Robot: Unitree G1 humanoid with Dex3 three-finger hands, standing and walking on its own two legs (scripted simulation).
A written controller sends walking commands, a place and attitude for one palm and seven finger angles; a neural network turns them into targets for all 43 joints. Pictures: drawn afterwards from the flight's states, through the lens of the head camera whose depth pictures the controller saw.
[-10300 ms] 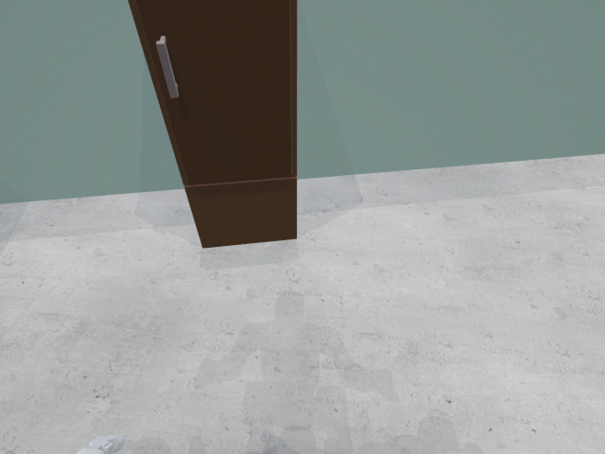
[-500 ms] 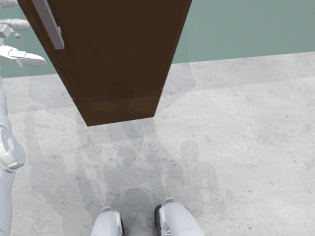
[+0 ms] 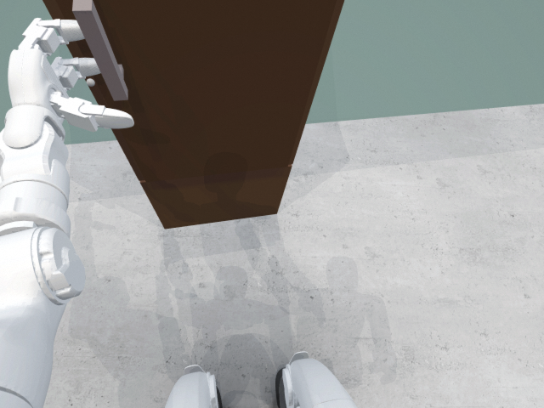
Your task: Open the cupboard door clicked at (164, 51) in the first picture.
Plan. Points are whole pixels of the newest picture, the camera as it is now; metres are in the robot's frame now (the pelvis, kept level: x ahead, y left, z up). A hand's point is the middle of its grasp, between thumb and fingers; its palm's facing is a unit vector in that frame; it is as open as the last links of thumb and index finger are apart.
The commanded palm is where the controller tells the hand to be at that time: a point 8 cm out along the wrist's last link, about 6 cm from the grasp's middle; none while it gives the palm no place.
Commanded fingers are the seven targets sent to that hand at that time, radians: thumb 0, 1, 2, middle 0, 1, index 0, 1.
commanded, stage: slide the fingers in behind the handle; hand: left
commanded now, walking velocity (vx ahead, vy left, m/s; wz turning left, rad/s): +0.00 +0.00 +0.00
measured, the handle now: (104, 46) +0.60 +0.17 +0.10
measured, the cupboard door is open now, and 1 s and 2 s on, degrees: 0 0 0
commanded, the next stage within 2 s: close the thumb around the handle in 0.98 s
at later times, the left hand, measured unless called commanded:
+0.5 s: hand (110, 76) +0.55 +0.16 +0.09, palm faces +0.07 -1.00 -0.02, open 13.9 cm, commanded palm +0.53 +0.19 +0.09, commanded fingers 0.00 -0.50 0.30 -0.30 -1.20 -0.30 -1.20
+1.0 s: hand (120, 76) +0.55 +0.15 +0.09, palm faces +0.06 -1.00 -0.02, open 13.8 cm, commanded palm +0.53 +0.19 +0.09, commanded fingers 0.00 -0.50 0.30 -0.30 -1.20 -0.30 -1.20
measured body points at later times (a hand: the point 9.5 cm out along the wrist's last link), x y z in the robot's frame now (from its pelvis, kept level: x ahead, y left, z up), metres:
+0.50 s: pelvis -0.01 -0.01 +0.00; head +0.15 +0.00 +0.42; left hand +0.54 +0.21 +0.10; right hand -0.04 -0.27 -0.11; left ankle +0.00 +0.10 -0.68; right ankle +0.00 -0.13 -0.68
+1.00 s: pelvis +0.00 -0.01 +0.00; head +0.14 +0.01 +0.42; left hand +0.55 +0.20 +0.10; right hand -0.04 -0.26 -0.11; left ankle +0.00 +0.10 -0.68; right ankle +0.00 -0.13 -0.68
